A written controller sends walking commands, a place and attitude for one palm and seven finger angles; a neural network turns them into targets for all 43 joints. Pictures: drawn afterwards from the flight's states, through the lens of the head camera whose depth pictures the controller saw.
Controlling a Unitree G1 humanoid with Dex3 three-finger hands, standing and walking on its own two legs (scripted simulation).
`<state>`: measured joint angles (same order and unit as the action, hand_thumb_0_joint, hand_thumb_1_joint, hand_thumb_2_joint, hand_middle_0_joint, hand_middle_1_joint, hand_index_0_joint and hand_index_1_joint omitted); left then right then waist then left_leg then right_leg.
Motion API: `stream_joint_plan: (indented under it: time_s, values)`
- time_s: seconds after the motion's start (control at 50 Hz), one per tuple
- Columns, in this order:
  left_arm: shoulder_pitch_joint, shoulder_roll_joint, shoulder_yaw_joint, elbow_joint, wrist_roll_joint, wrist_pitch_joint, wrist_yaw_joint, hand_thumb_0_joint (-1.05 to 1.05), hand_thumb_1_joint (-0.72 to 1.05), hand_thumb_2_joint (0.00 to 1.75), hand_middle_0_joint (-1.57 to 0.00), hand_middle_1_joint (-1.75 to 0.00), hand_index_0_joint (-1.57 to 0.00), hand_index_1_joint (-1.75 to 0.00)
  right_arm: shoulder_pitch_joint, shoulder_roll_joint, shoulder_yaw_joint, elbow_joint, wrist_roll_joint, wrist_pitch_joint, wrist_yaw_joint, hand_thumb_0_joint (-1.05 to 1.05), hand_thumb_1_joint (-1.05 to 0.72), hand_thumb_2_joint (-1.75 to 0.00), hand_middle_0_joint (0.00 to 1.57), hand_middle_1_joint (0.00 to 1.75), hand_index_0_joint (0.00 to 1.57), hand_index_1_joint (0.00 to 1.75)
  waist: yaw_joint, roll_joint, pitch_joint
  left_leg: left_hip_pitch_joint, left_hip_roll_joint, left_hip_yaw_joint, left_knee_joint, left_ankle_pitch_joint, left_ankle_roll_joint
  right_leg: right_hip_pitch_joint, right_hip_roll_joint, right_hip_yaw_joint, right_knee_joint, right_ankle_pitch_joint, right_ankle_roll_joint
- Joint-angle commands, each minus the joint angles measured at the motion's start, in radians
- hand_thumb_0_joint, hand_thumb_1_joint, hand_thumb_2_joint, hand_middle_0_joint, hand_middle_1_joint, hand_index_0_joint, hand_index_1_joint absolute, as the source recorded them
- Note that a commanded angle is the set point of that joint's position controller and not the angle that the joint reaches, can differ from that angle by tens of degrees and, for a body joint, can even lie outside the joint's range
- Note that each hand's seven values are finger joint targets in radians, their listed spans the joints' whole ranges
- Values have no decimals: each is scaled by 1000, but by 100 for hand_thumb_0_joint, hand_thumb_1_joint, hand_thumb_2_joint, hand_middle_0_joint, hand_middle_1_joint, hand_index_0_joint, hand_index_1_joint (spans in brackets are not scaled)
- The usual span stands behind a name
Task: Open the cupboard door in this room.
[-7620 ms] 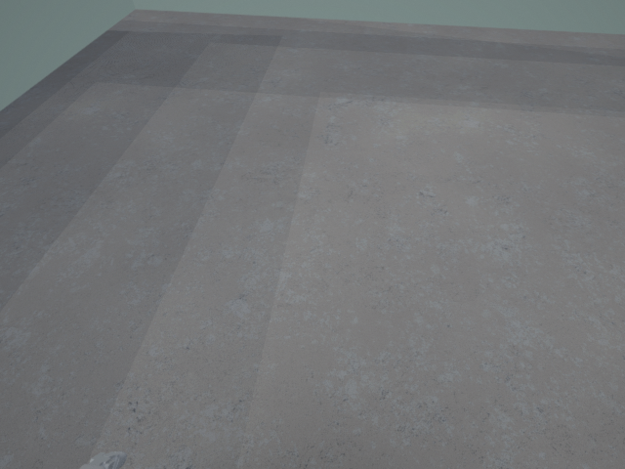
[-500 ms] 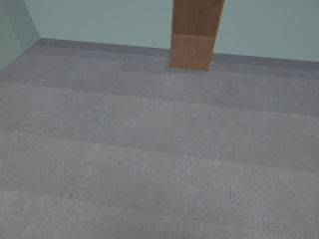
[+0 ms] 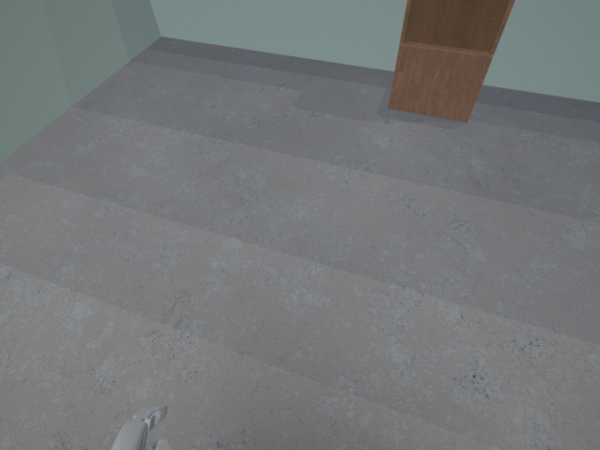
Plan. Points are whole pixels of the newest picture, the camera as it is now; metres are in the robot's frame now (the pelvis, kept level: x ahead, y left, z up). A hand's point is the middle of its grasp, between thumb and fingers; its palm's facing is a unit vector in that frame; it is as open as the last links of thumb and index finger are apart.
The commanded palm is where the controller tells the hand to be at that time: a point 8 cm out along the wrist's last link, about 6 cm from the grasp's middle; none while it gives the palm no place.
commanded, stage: turn or walk to find it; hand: left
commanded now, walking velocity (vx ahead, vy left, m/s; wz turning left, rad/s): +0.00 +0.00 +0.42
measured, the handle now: out of the picture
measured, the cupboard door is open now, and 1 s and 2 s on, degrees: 0 0 0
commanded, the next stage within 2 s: none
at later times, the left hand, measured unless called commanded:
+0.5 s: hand out of the picture -0.06 +0.22 -0.18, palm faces +0.28 -0.92 -0.26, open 7.3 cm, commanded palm none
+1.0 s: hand out of the picture +0.00 +0.20 -0.14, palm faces +0.43 -0.86 -0.27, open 7.3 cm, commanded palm none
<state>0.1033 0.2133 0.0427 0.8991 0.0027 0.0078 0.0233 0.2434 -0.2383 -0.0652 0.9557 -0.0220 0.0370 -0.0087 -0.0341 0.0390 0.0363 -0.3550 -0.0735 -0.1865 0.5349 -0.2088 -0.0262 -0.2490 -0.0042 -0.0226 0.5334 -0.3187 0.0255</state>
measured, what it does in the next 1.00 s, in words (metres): steps on the spot, turning left: left foot, then right foot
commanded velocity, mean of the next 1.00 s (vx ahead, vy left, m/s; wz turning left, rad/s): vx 0.00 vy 0.00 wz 0.42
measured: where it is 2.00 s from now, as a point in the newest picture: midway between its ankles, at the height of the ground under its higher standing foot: outside the picture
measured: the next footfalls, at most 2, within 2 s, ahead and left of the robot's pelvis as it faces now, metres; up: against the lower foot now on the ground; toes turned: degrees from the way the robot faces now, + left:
left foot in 0.44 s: +0.00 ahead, +0.13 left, +0.00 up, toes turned +17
right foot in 0.86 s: +0.08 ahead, -0.10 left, +0.00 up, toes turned +18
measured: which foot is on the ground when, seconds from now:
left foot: down 0.00-0.00, up 0.02-0.42, down 0.44-0.86, up 0.88-1.00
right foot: down 0.00-0.44, up 0.46-0.84, down 0.86-1.00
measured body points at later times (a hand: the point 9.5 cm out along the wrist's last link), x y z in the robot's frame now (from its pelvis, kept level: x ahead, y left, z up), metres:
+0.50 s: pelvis -0.01 +0.02 -0.01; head +0.04 +0.05 +0.44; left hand -0.08 +0.27 -0.16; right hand +0.17 -0.20 -0.14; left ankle -0.04 +0.12 -0.73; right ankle -0.02 -0.11 -0.71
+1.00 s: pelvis -0.01 -0.02 +0.00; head +0.02 -0.04 +0.45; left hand -0.02 +0.24 -0.12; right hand +0.14 -0.24 -0.16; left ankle -0.08 +0.09 -0.66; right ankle +0.05 -0.11 -0.73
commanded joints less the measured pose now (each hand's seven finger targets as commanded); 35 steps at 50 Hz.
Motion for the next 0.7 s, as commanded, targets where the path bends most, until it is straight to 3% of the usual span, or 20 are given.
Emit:
stream_joint_plan:
  time_s: [0.0,0.02,0.04,0.06,0.1,0.18,0.26,0.32,0.36,0.38,0.4,0.42,0.44,0.46,0.5,0.54,0.58,0.68]
  values:
    - [138,230,54,-39,17,-17,16,0,90,90,-20,-30,-20,-30,-49,-117,-37,-107,-9,-1,4,0,-90,-90,20,30,20,30,74,-308,-32,-245,42,78,443,-347,-2,119,-451,367,-269,258,-179]
    - [95,199,45,-45,16,-16,14,0,90,90,-20,-30,-20,-30,-57,-116,-41,-88,-6,9,8,0,-90,-90,20,30,20,30,48,-237,17,-227,55,80,559,-301,-1,48,-399,308,-263,279,-185]
    - [54,172,34,-51,15,-18,11,0,90,90,-20,-30,-20,-30,-36,-106,-38,-68,-4,14,14,0,-90,-90,20,30,20,30,18,-170,32,-225,68,93,623,-242,-9,45,-341,206,-232,346,-172]
    - [29,153,28,-58,15,-18,12,0,90,90,-20,-30,-20,-30,-11,-97,-36,-54,-3,16,19,0,-90,-90,20,30,20,30,-3,-156,26,-218,76,113,644,-211,-16,55,-311,137,-203,422,-156]
    - [62,145,23,-57,18,-25,11,0,90,90,-20,-30,-20,-30,-16,-88,-30,-50,-1,19,23,0,-90,-90,20,30,20,30,9,-196,13,-210,78,146,649,-171,-33,96,-278,62,-178,537,-143]
    - [165,168,30,-25,23,-23,14,0,90,90,-20,-30,-20,-30,-105,-83,-17,-65,3,19,22,0,-90,-90,20,30,20,30,55,-212,-4,-201,90,183,542,-208,-46,187,-301,44,-147,667,-159]
    - [222,194,33,1,27,-16,12,0,90,90,-20,-30,-20,-30,-172,-76,-4,-72,10,15,24,0,-90,-90,20,30,20,30,81,-228,-17,-139,88,225,388,-237,-37,220,-312,27,-124,731,-164]
    - [222,217,44,10,30,-11,14,0,90,90,-20,-30,-20,-30,-179,-69,4,-78,14,5,23,0,-90,-90,20,30,20,30,84,-251,-45,-58,89,252,230,-240,-19,225,-331,18,-89,731,-167]
    - [204,221,46,17,27,-9,12,0,90,90,-20,-30,-20,-30,-136,-77,4,-67,16,-4,20,0,-90,-90,20,30,20,30,58,-244,-81,38,80,275,54,-140,-9,224,-314,-16,-25,714,-129]
    - [195,221,47,20,18,-7,10,0,90,90,-20,-30,-20,-30,-97,-91,2,-56,12,-10,19,0,-90,-90,20,30,20,30,31,-213,-97,141,82,282,-67,-20,2,170,-300,-55,36,659,-92]
    - [200,201,44,12,11,-3,5,0,90,90,-20,-30,-20,-30,-50,-142,-10,-48,5,-21,19,0,-90,-90,20,30,20,30,6,-94,-143,320,162,204,-142,199,37,38,-262,-102,171,506,-39]
    - [221,139,33,-16,6,0,-1,0,90,90,-20,-30,-20,-30,0,-242,-34,-45,-1,-28,17,0,-90,-90,20,30,20,30,-10,199,-185,495,420,-108,-125,599,165,-229,-139,-149,372,-77,30]
    - [177,124,16,-41,16,8,5,0,90,90,-20,-30,-20,-30,43,-268,-39,-31,11,-18,12,0,-90,-90,20,30,20,30,-28,213,-173,440,500,-139,-135,758,256,-271,-106,-73,491,-366,39]
    - [125,124,19,-37,12,21,13,0,90,90,-20,-30,-20,-30,41,-251,-36,-23,9,-21,-1,0,-90,-90,20,30,20,30,-35,207,-153,372,469,-127,-140,693,261,-273,-109,-9,555,-338,41]
    - [100,129,26,-16,12,19,3,0,90,90,-20,-30,-20,-30,-40,-195,-21,-43,4,-23,-11,0,-90,-90,20,30,20,30,-3,127,-73,314,386,-56,-145,617,232,-306,-115,10,596,-213,46]
    - [134,120,27,0,12,19,-5,0,90,90,-20,-30,-20,-30,-79,-178,-14,-57,6,-30,-9,0,-90,-90,20,30,20,30,24,98,-74,292,332,11,-152,586,202,-276,-107,-2,579,-144,54]
    - [138,116,26,3,13,22,-8,0,90,90,-20,-30,-20,-30,-79,-175,-16,-61,7,-32,-7,0,-90,-90,20,30,20,30,28,84,-65,258,309,21,-173,521,195,-250,-100,-6,539,-112,59]
    - [99,100,24,-29,10,27,-8,0,90,90,-20,-30,-20,-30,-74,-185,-27,-68,0,-24,0,0,-90,-90,20,30,20,30,20,118,-31,167,302,-37,-197,341,202,-177,-75,-16,372,-117,59]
